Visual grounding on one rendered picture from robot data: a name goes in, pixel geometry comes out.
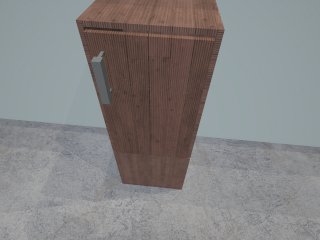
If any cupboard door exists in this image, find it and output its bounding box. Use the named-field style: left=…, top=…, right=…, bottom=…
left=83, top=29, right=215, bottom=159

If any handle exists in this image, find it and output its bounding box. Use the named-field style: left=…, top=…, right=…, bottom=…
left=91, top=51, right=113, bottom=105

